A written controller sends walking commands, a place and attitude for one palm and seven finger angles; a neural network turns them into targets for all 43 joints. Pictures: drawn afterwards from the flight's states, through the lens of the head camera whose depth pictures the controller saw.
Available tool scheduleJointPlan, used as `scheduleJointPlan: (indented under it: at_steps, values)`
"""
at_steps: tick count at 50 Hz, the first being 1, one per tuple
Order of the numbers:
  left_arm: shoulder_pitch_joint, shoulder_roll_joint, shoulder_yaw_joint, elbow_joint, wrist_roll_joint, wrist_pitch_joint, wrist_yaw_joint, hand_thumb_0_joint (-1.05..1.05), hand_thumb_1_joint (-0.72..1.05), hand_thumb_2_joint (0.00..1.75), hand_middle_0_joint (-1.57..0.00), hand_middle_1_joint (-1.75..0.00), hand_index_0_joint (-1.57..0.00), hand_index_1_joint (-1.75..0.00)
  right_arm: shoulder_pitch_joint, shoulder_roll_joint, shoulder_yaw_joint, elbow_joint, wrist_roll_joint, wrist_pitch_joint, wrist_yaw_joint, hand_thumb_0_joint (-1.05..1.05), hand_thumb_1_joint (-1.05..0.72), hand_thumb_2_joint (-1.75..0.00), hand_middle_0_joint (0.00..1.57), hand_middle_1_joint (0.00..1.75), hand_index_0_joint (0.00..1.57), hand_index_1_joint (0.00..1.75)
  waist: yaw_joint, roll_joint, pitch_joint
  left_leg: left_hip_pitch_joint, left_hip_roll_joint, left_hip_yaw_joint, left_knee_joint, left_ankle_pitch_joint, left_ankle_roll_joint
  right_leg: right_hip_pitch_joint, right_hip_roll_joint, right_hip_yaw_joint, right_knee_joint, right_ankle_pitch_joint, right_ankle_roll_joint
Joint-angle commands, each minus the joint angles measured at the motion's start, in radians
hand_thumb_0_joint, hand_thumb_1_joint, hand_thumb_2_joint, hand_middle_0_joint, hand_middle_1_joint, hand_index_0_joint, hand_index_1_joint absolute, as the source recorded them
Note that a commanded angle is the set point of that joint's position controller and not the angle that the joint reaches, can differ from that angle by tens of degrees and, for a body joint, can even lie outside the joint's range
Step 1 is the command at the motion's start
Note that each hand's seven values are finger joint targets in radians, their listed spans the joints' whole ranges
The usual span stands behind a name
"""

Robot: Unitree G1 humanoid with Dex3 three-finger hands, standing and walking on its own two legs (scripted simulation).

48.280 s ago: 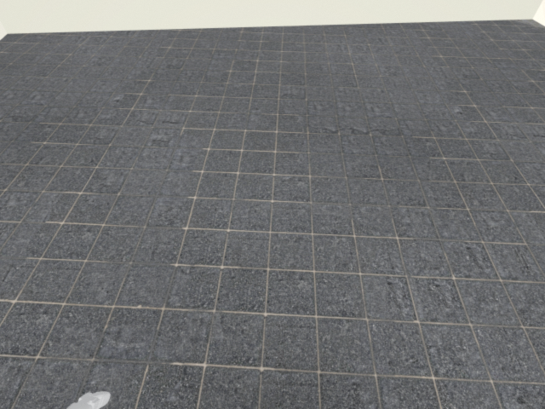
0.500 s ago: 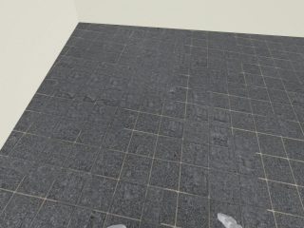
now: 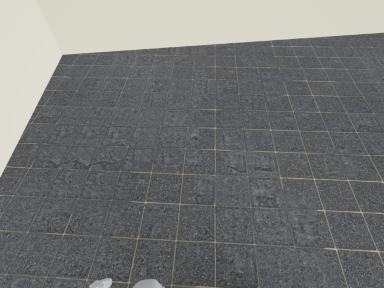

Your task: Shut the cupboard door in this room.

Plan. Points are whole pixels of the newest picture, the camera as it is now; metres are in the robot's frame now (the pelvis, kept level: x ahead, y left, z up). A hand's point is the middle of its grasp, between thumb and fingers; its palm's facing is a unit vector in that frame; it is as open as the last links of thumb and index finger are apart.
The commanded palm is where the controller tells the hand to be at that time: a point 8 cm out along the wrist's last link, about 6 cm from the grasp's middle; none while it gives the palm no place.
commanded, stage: walk around to get in front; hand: left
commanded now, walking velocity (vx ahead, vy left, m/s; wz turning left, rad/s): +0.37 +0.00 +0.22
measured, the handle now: out of the picture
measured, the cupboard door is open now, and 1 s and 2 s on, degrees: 90 90 90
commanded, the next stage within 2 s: walk to a spot facing it in 0.34 s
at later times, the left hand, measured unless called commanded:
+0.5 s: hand out of the picture +0.15 +0.23 -0.18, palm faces +0.18 -0.97 -0.13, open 7.4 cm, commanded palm none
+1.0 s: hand (117, 197) +0.38 +0.24 -0.14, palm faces +0.38 -0.90 -0.23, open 7.4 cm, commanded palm none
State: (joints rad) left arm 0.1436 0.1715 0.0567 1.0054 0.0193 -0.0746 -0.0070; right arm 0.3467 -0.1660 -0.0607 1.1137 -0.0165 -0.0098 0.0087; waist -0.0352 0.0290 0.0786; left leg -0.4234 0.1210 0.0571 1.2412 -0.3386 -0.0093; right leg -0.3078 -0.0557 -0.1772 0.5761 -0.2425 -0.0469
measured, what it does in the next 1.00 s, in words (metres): walks ahead, turning left: left foot, then right foot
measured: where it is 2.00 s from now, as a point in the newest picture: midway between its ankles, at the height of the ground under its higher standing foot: (190, 264)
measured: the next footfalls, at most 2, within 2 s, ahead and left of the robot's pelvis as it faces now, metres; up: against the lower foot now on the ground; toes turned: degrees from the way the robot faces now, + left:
left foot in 0.34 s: +0.27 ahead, +0.15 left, +0.00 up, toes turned +16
right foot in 0.82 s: +0.43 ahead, -0.06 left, +0.00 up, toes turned +8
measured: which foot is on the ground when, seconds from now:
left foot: up 0.00-0.32, down 0.34-0.82, up 0.84-1.00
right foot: down 0.00-0.34, up 0.36-0.80, down 0.82-1.00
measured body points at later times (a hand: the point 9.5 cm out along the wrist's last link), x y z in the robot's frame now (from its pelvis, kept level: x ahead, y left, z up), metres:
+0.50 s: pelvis +0.21 +0.06 +0.01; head +0.23 +0.09 +0.45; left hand +0.15 +0.28 -0.16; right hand +0.31 -0.16 -0.13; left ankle +0.23 +0.14 -0.73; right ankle +0.18 -0.09 -0.64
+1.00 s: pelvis +0.33 +0.03 +0.00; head +0.37 +0.02 +0.45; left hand +0.36 +0.28 -0.12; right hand +0.45 -0.19 -0.16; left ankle +0.25 +0.14 -0.64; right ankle +0.39 -0.06 -0.73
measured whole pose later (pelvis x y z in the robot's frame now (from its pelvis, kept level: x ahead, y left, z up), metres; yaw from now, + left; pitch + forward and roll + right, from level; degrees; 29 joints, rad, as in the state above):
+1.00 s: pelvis +0.33 +0.03 +0.00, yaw +23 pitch -1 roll +1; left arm 0.11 0.14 0.04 0.91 0.02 -0.02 0.02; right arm 0.22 -0.23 -0.09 0.99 -0.01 0.06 0.02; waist -0.04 0.04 0.10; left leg -0.49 0.04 0.03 1.17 -0.42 -0.06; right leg -0.28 -0.12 -0.23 0.55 -0.26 -0.01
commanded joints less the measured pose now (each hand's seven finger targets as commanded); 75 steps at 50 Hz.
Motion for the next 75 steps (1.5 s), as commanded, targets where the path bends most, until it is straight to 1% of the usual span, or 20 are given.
scheduleJointPlan:
  at_steps: [1, 11, 15, 16, 17, 18, 21, 25, 31, 38, 39, 40, 41, 46, 57, 60, 62, 63, 68, 75]
  values:
    - [0.136, 0.112, 0.016, 0.013, 0.007, -0.010, 0.018, 0.00, 0.90, 0.90, -0.20, -0.30, -0.20, -0.30, 0.017, -0.025, -0.015, -0.068, -0.008, -0.008, 0.009, 0.00, -0.90, -0.90, 0.20, 0.30, 0.20, 0.30, 0.020, -0.157, -0.009, -0.125, 0.054, -0.021, -0.088, 0.085, -0.021, 0.024, -0.261, 0.206, -0.395, -0.034, -0.068]
    - [0.251, 0.122, 0.008, 0.073, 0.006, -0.020, 0.020, 0.00, 0.90, 0.90, -0.20, -0.30, -0.20, -0.30, -0.249, -0.018, -0.004, -0.186, -0.008, -0.025, 0.038, 0.00, -0.90, -0.90, 0.20, 0.30, 0.20, 0.30, 0.074, -0.113, 0.044, -0.120, 0.006, 0.045, -0.545, 0.151, 0.005, 0.232, -0.275, 0.093, -0.388, 0.155, -0.072]
    - [0.245, 0.146, 0.009, 0.082, 0.001, -0.012, 0.019, 0.00, 0.90, 0.90, -0.20, -0.30, -0.20, -0.30, -0.125, -0.062, -0.009, -0.160, -0.016, -0.038, 0.024, 0.00, -0.90, -0.90, 0.20, 0.30, 0.20, 0.30, -0.002, -0.083, -0.037, 0.133, -0.071, 0.105, -0.666, 0.105, 0.044, 0.252, -0.252, 0.000, -0.141, 0.450, -0.044]
    - [0.228, 0.140, 0.008, 0.074, -0.002, -0.011, 0.018, 0.00, 0.90, 0.90, -0.20, -0.30, -0.20, -0.30, 0.031, -0.111, -0.025, -0.120, -0.019, -0.044, 0.017, 0.00, -0.90, -0.90, 0.20, 0.30, 0.20, 0.30, -0.067, -0.016, -0.124, 0.373, -0.058, 0.065, -0.726, 0.134, 0.067, 0.142, -0.202, -0.046, 0.086, 0.437, -0.006]
    - [0.267, 0.090, 0.002, 0.048, -0.011, -0.009, 0.007, 0.00, 0.90, 0.90, -0.20, -0.30, -0.20, -0.30, 0.172, -0.237, -0.055, -0.092, -0.031, -0.052, 0.002, 0.00, -0.90, -0.90, 0.20, 0.30, 0.20, 0.30, -0.110, 0.220, -0.260, 0.636, 0.183, -0.293, -0.811, 0.142, 0.165, -0.112, -0.060, -0.081, 0.410, 0.121, 0.057]
    - [0.210, 0.079, -0.006, 0.004, -0.011, -0.017, 0.001, 0.00, 0.90, 0.90, -0.20, -0.30, -0.20, -0.30, 0.233, -0.300, -0.064, -0.072, -0.011, -0.042, -0.010, 0.00, -0.90, -0.90, 0.20, 0.30, 0.20, 0.30, -0.119, 0.278, -0.261, 0.705, 0.338, -0.517, -0.921, 0.271, 0.253, -0.308, 0.014, 0.017, 0.628, -0.321, 0.062]
    - [0.119, 0.080, 0.004, 0.020, 0.001, 0.001, -0.004, 0.00, 0.90, 0.90, -0.20, -0.30, -0.20, -0.30, 0.019, -0.171, -0.036, -0.110, -0.004, -0.054, -0.020, 0.00, -0.90, -0.90, 0.20, 0.30, 0.20, 0.30, -0.037, 0.075, -0.079, 0.395, 0.283, -0.325, -0.993, 0.143, 0.199, -0.362, -0.103, 0.151, 0.719, -0.152, 0.059]
    - [0.212, 0.012, -0.003, 0.051, 0.010, 0.042, 0.002, 0.00, 0.90, 0.90, -0.20, -0.30, -0.20, -0.30, -0.041, -0.092, -0.010, -0.101, 0.004, -0.070, -0.026, 0.00, -0.90, -0.90, 0.20, 0.30, 0.20, 0.30, 0.052, 0.068, -0.029, 0.177, 0.142, -0.094, -1.017, 0.412, 0.159, -0.203, -0.102, 0.119, 0.549, -0.047, 0.104]
    - [0.081, 0.054, 0.013, -0.041, 0.000, 0.063, 0.010, 0.00, 0.90, 0.90, -0.20, -0.30, -0.20, -0.30, -0.023, -0.140, -0.027, -0.110, 0.004, -0.052, -0.025, 0.00, -0.90, -0.90, 0.20, 0.30, 0.20, 0.30, 0.044, 0.080, -0.041, 0.227, 0.118, -0.114, -0.938, 0.683, 0.173, -0.214, -0.064, 0.108, 0.353, 0.010, 0.143]
    - [0.065, 0.086, 0.020, -0.106, -0.010, 0.051, 0.014, 0.00, 0.90, 0.90, -0.20, -0.30, -0.20, -0.30, -0.062, -0.169, -0.051, -0.138, -0.003, -0.007, -0.027, 0.00, -0.90, -0.90, 0.20, 0.30, 0.20, 0.30, 0.060, 0.116, -0.106, 0.216, 0.083, -0.221, -0.740, 0.585, 0.122, 0.040, 0.003, 0.082, -0.050, 0.038, 0.129]
    - [0.121, 0.121, 0.028, -0.092, -0.009, 0.040, 0.016, 0.00, 0.90, 0.90, -0.20, -0.30, -0.20, -0.30, -0.064, -0.155, -0.050, -0.145, 0.005, -0.006, -0.023, 0.00, -0.90, -0.90, 0.20, 0.30, 0.20, 0.30, 0.087, 0.046, -0.142, 0.148, 0.034, -0.204, -0.652, 0.451, 0.075, 0.192, -0.041, 0.105, -0.172, 0.189, 0.123]
    - [0.180, 0.217, 0.044, -0.080, 0.004, 0.027, 0.029, 0.00, 0.90, 0.90, -0.20, -0.30, -0.20, -0.30, -0.017, -0.089, -0.041, -0.159, 0.014, -0.009, -0.014, 0.00, -0.90, -0.90, 0.20, 0.30, 0.20, 0.30, 0.097, -0.203, -0.230, -0.044, -0.083, -0.092, -0.410, 0.120, 0.006, 0.430, -0.287, 0.311, -0.184, 0.463, 0.051]
    - [0.208, 0.264, 0.050, -0.087, 0.000, 0.033, 0.032, 0.00, 0.90, 0.90, -0.20, -0.30, -0.20, -0.30, -0.007, -0.085, -0.044, -0.188, 0.016, 0.002, -0.015, 0.00, -0.90, -0.90, 0.20, 0.30, 0.20, 0.30, 0.094, -0.301, -0.232, -0.121, -0.151, -0.038, -0.190, -0.306, -0.028, 0.404, -0.492, 0.410, -0.184, 0.741, -0.055]
    - [0.021, 0.152, 0.028, -0.142, -0.001, 0.046, 0.043, 0.00, 0.90, 0.90, -0.20, -0.30, -0.20, -0.30, -0.082, -0.088, -0.044, -0.171, 0.002, 0.050, 0.010, 0.00, -0.90, -0.90, 0.20, 0.30, 0.20, 0.30, 0.032, -0.203, -0.093, -0.121, -0.045, -0.071, 0.011, -0.078, -0.052, 0.123, -0.334, 0.163, -0.254, 0.315, -0.047]
    - [0.100, 0.241, 0.060, -0.139, 0.014, 0.066, 0.031, 0.00, 0.90, 0.90, -0.20, -0.30, -0.20, -0.30, -0.253, -0.102, -0.025, -0.270, 0.007, 0.047, 0.028, 0.00, -0.90, -0.90, 0.20, 0.30, 0.20, 0.30, 0.076, -0.243, -0.107, 0.001, -0.071, 0.052, -0.483, -0.083, -0.046, 0.196, -0.351, 0.008, -0.167, 0.345, -0.047]
    - [0.108, 0.255, 0.066, -0.140, 0.002, 0.076, 0.022, 0.00, 0.90, 0.90, -0.20, -0.30, -0.20, -0.30, -0.174, -0.161, -0.035, -0.268, 0.001, 0.030, 0.026, 0.00, -0.90, -0.90, 0.20, 0.30, 0.20, 0.30, 0.023, -0.136, -0.180, 0.253, -0.079, 0.062, -0.782, 0.132, -0.027, 0.116, -0.320, -0.054, 0.040, 0.289, 0.031]
    - [0.065, 0.145, 0.032, -0.209, -0.006, 0.081, 0.011, 0.00, 0.90, 0.90, -0.20, -0.30, -0.20, -0.30, -0.045, -0.371, -0.082, -0.260, 0.000, 0.021, 0.011, 0.00, -0.90, -0.90, 0.20, 0.30, 0.20, 0.30, -0.061, 0.344, -0.238, 0.508, 0.328, -0.441, -0.876, 0.766, 0.186, -0.312, -0.100, -0.032, 0.470, -0.460, 0.156]
    - [0.001, 0.171, 0.028, -0.211, 0.002, 0.099, 0.028, 0.00, 0.90, 0.90, -0.20, -0.30, -0.20, -0.30, -0.014, -0.362, -0.078, -0.227, 0.005, 0.023, -0.003, 0.00, -0.90, -0.90, 0.20, 0.30, 0.20, 0.30, -0.081, 0.302, -0.247, 0.465, 0.327, -0.428, -0.863, 0.788, 0.220, -0.321, -0.100, 0.103, 0.559, -0.446, 0.146]
    - [0.062, 0.176, 0.038, -0.142, -0.005, 0.097, 0.010, 0.00, 0.90, 0.90, -0.20, -0.30, -0.20, -0.30, -0.184, -0.257, -0.044, -0.274, 0.002, 0.010, -0.020, 0.00, -0.90, -0.90, 0.20, 0.30, 0.20, 0.30, 0.025, 0.102, -0.160, 0.384, 0.126, -0.210, -0.843, 0.737, 0.152, -0.296, -0.069, 0.144, 0.609, -0.162, 0.160]
    - [0.004, 0.174, 0.032, -0.174, -0.011, 0.103, 0.019, 0.00, 0.90, 0.90, -0.20, -0.30, -0.20, -0.30, -0.132, -0.252, -0.049, -0.262, 0.001, 0.015, -0.017, 0.00, -0.90, -0.90, 0.20, 0.30, 0.20, 0.30, 0.009, 0.111, -0.122, 0.341, 0.111, -0.308, -0.873, 0.621, 0.177, -0.256, -0.044, 0.171, 0.471, -0.156, 0.171]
